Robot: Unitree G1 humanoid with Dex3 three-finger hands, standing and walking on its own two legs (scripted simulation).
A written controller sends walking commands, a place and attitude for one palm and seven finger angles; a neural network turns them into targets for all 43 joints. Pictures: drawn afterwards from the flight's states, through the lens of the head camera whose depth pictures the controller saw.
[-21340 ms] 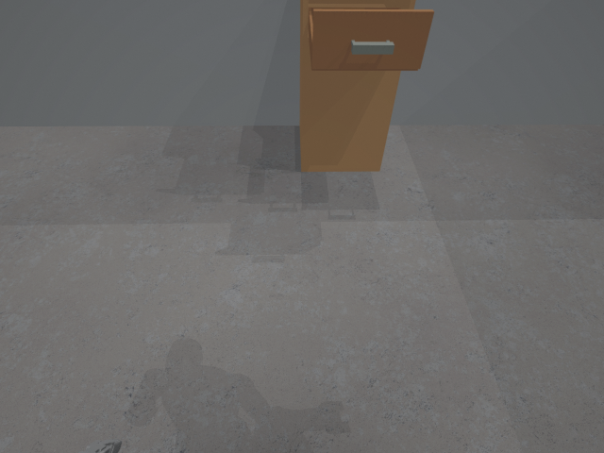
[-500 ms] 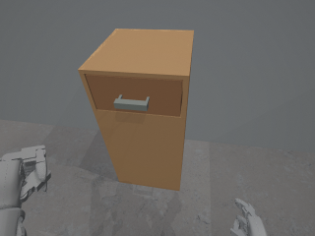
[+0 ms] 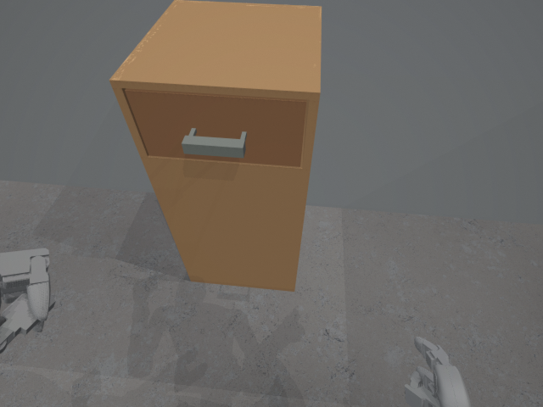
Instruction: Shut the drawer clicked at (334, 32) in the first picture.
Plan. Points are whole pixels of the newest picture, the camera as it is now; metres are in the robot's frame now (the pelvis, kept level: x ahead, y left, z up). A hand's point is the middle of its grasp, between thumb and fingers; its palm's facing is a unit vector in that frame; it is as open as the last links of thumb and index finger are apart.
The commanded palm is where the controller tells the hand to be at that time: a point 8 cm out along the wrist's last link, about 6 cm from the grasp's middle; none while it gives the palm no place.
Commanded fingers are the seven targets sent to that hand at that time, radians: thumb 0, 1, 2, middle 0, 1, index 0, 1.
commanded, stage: step back with the hand held close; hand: left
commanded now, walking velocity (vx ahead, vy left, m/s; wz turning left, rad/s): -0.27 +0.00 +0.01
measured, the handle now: (216, 140) +0.63 +0.17 +0.01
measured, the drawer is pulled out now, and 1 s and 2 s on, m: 0.00 0.00 0.00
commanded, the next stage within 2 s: stop stepping back and stand still in 0.94 s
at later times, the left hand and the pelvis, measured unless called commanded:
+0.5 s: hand (15, 359) +0.14 +0.24 +0.16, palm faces +0.38 -0.77 -0.51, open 3.2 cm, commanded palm +0.07 +0.28 +0.18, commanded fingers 0.00 0.90 0.90 -1.40 -1.60 -1.40 -1.60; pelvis -0.05 -0.01 -0.01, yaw +2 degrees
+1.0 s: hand out of the picture +0.05 +0.22 +0.17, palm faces +0.33 -0.84 -0.43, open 3.2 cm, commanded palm -0.01 +0.26 +0.18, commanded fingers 0.00 0.90 0.90 -1.40 -1.60 -1.40 -1.60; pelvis -0.15 -0.01 -0.01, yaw -2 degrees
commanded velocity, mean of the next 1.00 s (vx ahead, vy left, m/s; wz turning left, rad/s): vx -0.36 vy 0.00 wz -0.03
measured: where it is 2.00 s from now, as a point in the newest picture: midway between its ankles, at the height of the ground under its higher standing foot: outside the picture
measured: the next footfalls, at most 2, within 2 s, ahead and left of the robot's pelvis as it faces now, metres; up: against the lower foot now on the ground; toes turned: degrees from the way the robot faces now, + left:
right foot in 0.96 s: -0.21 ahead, -0.15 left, +0.00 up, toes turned +1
right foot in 1.44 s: -0.16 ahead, -0.07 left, +0.00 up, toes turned +0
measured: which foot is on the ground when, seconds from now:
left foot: down 0.00-1.00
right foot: down 0.00-0.70, up 0.72-0.94, down 0.96-1.00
